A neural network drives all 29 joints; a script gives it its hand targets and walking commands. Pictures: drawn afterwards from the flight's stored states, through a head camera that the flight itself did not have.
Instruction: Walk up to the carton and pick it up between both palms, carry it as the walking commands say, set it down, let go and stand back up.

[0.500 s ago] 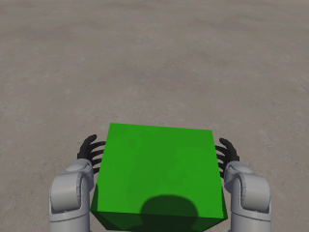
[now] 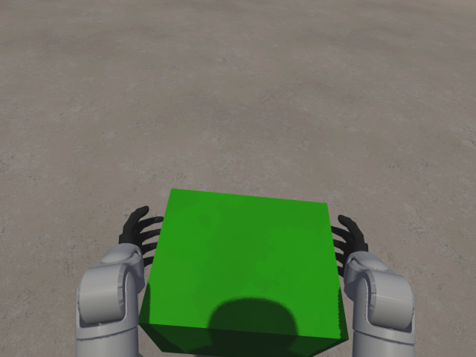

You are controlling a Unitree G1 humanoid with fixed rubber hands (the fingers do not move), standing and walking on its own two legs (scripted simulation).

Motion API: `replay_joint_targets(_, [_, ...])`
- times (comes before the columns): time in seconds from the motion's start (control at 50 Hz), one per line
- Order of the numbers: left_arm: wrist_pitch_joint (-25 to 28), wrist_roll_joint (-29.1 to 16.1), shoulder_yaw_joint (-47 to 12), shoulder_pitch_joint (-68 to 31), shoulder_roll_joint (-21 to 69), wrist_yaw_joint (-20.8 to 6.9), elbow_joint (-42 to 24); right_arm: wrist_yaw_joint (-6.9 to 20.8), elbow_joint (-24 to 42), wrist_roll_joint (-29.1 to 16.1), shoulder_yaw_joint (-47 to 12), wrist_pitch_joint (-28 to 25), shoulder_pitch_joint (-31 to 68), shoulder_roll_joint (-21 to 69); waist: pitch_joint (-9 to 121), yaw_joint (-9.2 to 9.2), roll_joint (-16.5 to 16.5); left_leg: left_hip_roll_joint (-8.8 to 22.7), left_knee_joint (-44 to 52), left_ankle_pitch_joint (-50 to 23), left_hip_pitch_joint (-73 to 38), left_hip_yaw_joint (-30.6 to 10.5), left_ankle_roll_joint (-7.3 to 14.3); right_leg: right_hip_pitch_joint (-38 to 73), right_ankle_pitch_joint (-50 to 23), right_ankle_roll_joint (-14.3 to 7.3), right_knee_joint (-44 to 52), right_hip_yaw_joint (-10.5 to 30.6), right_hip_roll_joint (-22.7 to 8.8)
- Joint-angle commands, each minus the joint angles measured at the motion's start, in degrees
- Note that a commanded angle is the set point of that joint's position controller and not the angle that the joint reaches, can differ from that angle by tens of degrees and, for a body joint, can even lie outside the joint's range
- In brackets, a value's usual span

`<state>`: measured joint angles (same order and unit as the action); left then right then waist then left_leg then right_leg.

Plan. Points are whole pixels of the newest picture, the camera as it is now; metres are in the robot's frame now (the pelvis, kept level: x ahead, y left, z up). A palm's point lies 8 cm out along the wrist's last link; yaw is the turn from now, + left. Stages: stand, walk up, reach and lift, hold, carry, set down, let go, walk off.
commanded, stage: carry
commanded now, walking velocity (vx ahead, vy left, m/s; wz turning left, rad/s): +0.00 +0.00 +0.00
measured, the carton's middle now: (240, 281) +0.26 +0.00 +0.00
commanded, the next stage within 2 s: none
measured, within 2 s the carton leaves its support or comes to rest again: neither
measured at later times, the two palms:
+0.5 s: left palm (168, 249) +0.27 +0.12 +0.07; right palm (382, 267) +0.25 -0.22 +0.07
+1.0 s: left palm (181, 267) +0.23 +0.09 +0.08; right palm (406, 270) +0.24 -0.25 +0.09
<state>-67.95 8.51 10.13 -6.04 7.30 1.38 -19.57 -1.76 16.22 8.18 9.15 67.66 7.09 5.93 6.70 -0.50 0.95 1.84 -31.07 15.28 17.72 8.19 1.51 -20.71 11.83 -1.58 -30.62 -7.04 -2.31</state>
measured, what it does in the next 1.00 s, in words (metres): steps on the spot: left foot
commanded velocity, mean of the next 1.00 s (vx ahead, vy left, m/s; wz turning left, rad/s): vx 0.00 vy -0.20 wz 0.00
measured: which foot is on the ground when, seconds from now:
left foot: down 0.00-0.64, up 0.66-0.94, down 0.96-1.00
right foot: down 0.00-0.98, up 1.00-1.00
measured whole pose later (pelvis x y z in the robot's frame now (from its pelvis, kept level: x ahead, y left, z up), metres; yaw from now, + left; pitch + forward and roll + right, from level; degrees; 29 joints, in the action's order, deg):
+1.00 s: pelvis -0.02 -0.08 +0.00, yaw +1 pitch +4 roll +0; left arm -67.6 7.2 9.5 -5.3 7.0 1.6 -23.8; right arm -2.3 21.4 7.7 9.6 67.7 5.7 7.5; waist 6.2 0.1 2.5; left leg 2.8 -30.3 17.2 16.5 9.0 0.9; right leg -23.4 10.9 -4.9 -27.5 -11.8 4.1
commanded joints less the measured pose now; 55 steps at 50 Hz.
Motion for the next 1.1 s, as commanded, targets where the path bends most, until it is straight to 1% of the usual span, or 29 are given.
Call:
replay_joint_targets(0.0, [0.26,-22.35,-41.31,-27.54,44.26,-12.96,-2.25,13.05,5.05,-22.98,-40.95,-0.73,28.57,45.79,10.96,0.18,-1.27,7.04,6.96,-4.04,-1.59,-7.32,0.23,6.57,-3.9,-0.36,3.86,6.97,-6.22])
replay_joint_targets(0.04, [-0.06,-23.83,-43.05,-28.94,45.58,-13.16,-4.39,13.22,7.02,-24.13,-42.43,-0.62,29.61,47.22,10.56,-0.14,-0.97,9.35,7.76,-5.26,-1.89,-9.19,0.53,5.73,-3.48,-0.05,2.47,6.18,-5.23])
replay_joint_targets(0.12, [-1.34,-24.32,-43.45,-28.21,45.75,-13.54,-3.23,13.2,7.08,-24.3,-42.43,0.35,28.51,46.84,10.08,-0.43,-6.2,15.86,9.27,-8.7,-3.8,-15.0,2.91,0.85,1.11,1.19,-2.74,4.32,-3.14])
replay_joint_targets(0.2, [-1.5,-25.06,-43.73,-28.76,45.91,-13.94,-2.75,13.08,7.62,-24.53,-42.88,0.65,28.71,47.53,10.23,-0.55,-9.18,18.97,8.25,-12.68,-3.09,-16.19,4.5,-1.03,5.56,1.81,-5.34,4.08,-2.35])
replay_joint_targets(0.26, [-1.39,-25.6,-43.82,-28.8,46.2,-13.95,-3.02,13.03,8.47,-24.82,-43.12,0.78,29.33,47.9,10.83,-0.25,-8.19,17.46,5.33,-12.52,-0.82,-13.63,2.89,2.05,2.54,1.36,-2.09,3.87,-2.36])
replay_joint_targets(0.3, [-1.26,-25.51,-43.79,-28.12,46.14,-13.76,-3.16,13.03,9.59,-25.22,-43.62,0.93,29.77,47.91,12.31,-0.28,-2.8,13.99,0.26,-10.55,0.4,-9.67,0.32,4.84,-7.68,-0.1,0.11,6.39,-4.81])
replay_joint_targets(0.34, [-1.27,-25.26,-43.56,-26.56,45.77,-13.65,-2.88,13.02,9.8,-25.57,-44.1,1.05,29.5,47.98,14.41,-0.49,4.26,8.17,-7.36,-3.78,2.31,-3.6,-2.58,8.4,-19.85,-3.35,4.03,11.84,-9.39])
replay_joint_targets(0.38, [-1.25,-24.76,-43.6,-25.5,46.06,-13.48,-2.86,13.41,9.13,-25.65,-44.1,1.03,28.67,48.12,14.22,-0.68,5.23,4.84,-7.62,4.85,3.07,-1.27,-3.33,9.24,-21.39,-5.79,5.66,12.16,-10.48])
replay_joint_targets(0.44, [-0.93,-24.41,-44.23,-26.01,46.25,-12.99,-5.92,14.1,9.83,-26.84,-44.31,0.64,29.49,49.14,14.03,-0.42,2.16,6.55,-3.17,-0.17,-1.02,-2.68,-2.61,6.13,-16.47,-4.71,3.91,8.44,-7.78])
replay_joint_targets(0.5, [-0.87,-23.8,-44.49,-25.86,46.0,-12.64,-6.62,14.27,9.99,-27.09,-44.12,0.51,28.18,48.61,15.11,-0.53,-6.39,14.68,0.61,-10.72,-4.18,-12.19,0.05,2.41,-13.9,-1.35,-4.38,5.36,-4.52])
replay_joint_targets(0.52, [-0.95,-23.57,-44.43,-25.57,45.77,-12.6,-6.12,14.25,9.89,-26.87,-44.08,0.55,27.56,48.2,14.56,-0.54,-8.97,17.66,2.1,-14.05,-4.53,-15.21,1.65,0.58,-9.52,-0.18,-6.76,4.7,-3.65])
replay_joint_targets(0.56, [-1.07,-23.41,-44.29,-25.35,45.64,-12.73,-4.67,14.11,10.31,-26.6,-44.34,0.63,28.17,47.53,13.31,-0.01,-12.36,20.75,3.16,-16.33,-3.18,-16.68,3.54,-0.64,4.85,1.28,-7.37,4.85,-2.86])
replay_joint_targets(0.58, [-1.05,-23.58,-44.15,-25.78,45.68,-12.87,-4.16,14.03,10.46,-26.43,-44.39,0.7,28.73,47.29,12.41,0.22,-11.46,20.06,2.95,-12.68,-0.65,-15.12,2.87,1.01,6.3,1.7,-5.09,5.45,-2.89])
replay_joint_targets(0.6, [-0.96,-23.95,-44.04,-26.28,45.72,-13.02,-3.81,13.92,10.47,-26.27,-44.47,0.81,29.53,47.38,11.28,0.5,-7.42,17.3,0.68,-6.76,3.03,-11.68,0.81,4.19,3.69,1.59,-0.24,7.44,-3.84])
replay_joint_targets(0.62, [-0.87,-24.28,-43.9,-26.67,45.05,-13.13,-3.68,13.78,10.75,-26.26,-44.64,0.93,29.94,47.54,10.23,0.41,5.21,10.28,-8.09,1.9,7.29,-4.76,-2.88,6.67,-4.74,0.28,9.94,16.75,-9.55])
replay_joint_targets(0.64, [-0.92,-24.86,-43.78,-25.41,45.15,-13.24,-3.01,13.48,11.16,-26.26,-44.37,1.07,30.42,46.75,10.22,1.06,14.03,3.57,-17.34,14.39,12.79,0.58,-5.22,11.28,-11.07,-1.99,16.01,23.07,-14.47])
replay_joint_targets(0.66, [-0.89,-24.96,-43.85,-24.92,45.89,-13.33,-2.95,13.24,10.26,-26.05,-44.55,1.07,29.69,46.7,10.91,0.55,10.34,2.88,-23.74,19.47,13.85,-1.88,-4.46,13.16,-13.33,-3.99,15.42,22.04,-14.89])
replay_joint_targets(0.68, [-0.64,-24.8,-43.91,-24.77,46.25,-13.35,-3.54,13.27,10.43,-26.08,-44.94,0.81,29.36,47.24,11.88,0.2,5.7,3.31,-27.19,18.66,14.59,-3.14,-3.57,13.76,-12.82,-5.58,14.15,20.06,-14.11])
replay_joint_targets(0.72, [-0.23,-25.64,-44.67,-26.7,46.82,-13.3,-6.45,13.39,10.85,-26.28,-45.12,0.47,29.27,47.93,12.95,0.05,2.43,3.8,-28.01,15.52,15.55,-3.4,-2.35,14.4,-10.44,-7.11,12.83,16.12,-11.98])
replay_joint_targets(0.86, [-0.84,-25.45,-45.01,-23.53,45.68,-13.26,-6.12,12.76,10.73,-25.01,-43.58,0.88,26.38,46.92,15.77,1.15,5.35,0.4,-12.4,13.01,6.28,-0.8,-0.81,15.88,-17.1,-6.31,13.94,12.62,-11.02])
replay_joint_targets(0.9, [-0.9,-25.34,-45.22,-23.55,45.57,-13.28,-6.37,12.86,10.2,-24.63,-42.96,0.94,25.47,46.92,16.17,0.88,5.25,0.32,-2.71,7.87,0.76,0.77,-0.55,14.99,-16.51,-4.49,13.72,10.6,-9.57])
replay_joint_targets(0.92, [-0.98,-25.21,-45.27,-23.3,45.48,-13.23,-6.39,12.98,10.07,-24.56,-42.64,0.92,24.89,46.87,16.39,0.48,4.71,1.69,5.01,1.98,-4.28,0.85,-0.65,12.87,-14.96,-2.37,13.01,8.92,-8.3])
replay_joint_targets(0.94, [-1.0,-24.98,-45.39,-23.03,45.42,-13.19,-6.44,13.13,10.1,-24.54,-42.24,0.9,24.47,46.62,16.76,0.31,3.45,4.93,9.98,-1.53,-11.5,-1.91,-0.48,8.04,-13.16,0.5,11.64,7.78,-6.95])
replay_joint_targets(0.96, [-0.98,-24.72,-45.54,-23.21,45.25,-13.14,-6.72,13.29,10.48,-24.44,-41.8,0.93,24.23,45.9,15.97,-0.07,-3.44,13.72,13.61,0.23,-18.54,-12.98,1.25,-0.92,-8.17,3.12,5.65,6.86,-5.25])
replay_joint_targets(0.98, [-1.15,-25.32,-46.34,-26.54,45.99,-13.27,-8.52,13.38,8.94,-23.78,-41.76,0.53,24.12,46.53,9.86,-0.5,-18.93,29.91,15.72,-11.55,-14.47,-30.54,8.35,-12.05,8.2,4.9,-6.56,2.64,-0.5])
replay_joint_targets(1.0, [-0.92,-24.99,-47.21,-27.34,46.4,-13.0,-8.5,13.63,11.68,-25.5,-42.93,0.47,26.03,47.23,8.52,-0.13,-15.48,31.21,14.45,-20.13,-12.08,-27.23,11.39,-14.79,13.46,3.74,-18.63,5.79,-0.39])
replay_joint_targets(1.02, [-0.88,-24.71,-46.57,-27.75,45.78,-12.85,-7.02,13.65,11.51,-25.88,-42.9,0.67,26.6,47.11,8.77,-0.02,-9.32,27.85,12.51,-21.77,-11.77,-22.09,10.43,-15.12,12.15,3.17,-24.85,8.5,0.23])
replay_joint_targets(1.04, [-0.8,-24.83,-46.64,-27.49,45.64,-12.91,-6.22,13.56,11.39,-25.65,-43.11,0.78,26.61,47.26,7.87,0.13,-5.84,24.64,11.7,-21.06,-11.08,-17.83,8.33,-15.78,10.48,3.29,-26.49,8.76,0.16])
replay_joint_targets(1.08, [-0.51,-25.61,-45.94,-28.5,45.67,-13.05,-6.28,13.43,12.17,-25.43,-43.09,0.6,27.63,47.47,7.14,0.21,-7.89,18.58,8.96,-29.36,-12.33,-10.29,5.18,-15.85,7.46,4.46,-23.39,5.6,0.72])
